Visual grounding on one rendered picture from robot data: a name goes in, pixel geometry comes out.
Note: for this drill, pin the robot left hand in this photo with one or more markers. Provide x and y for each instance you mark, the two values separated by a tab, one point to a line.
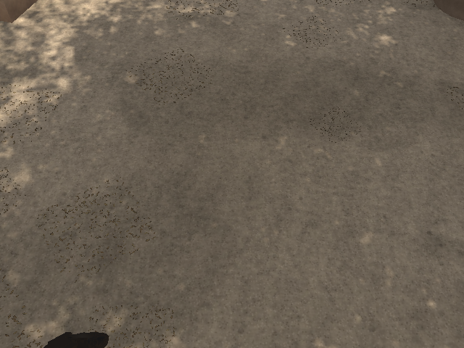
79	340

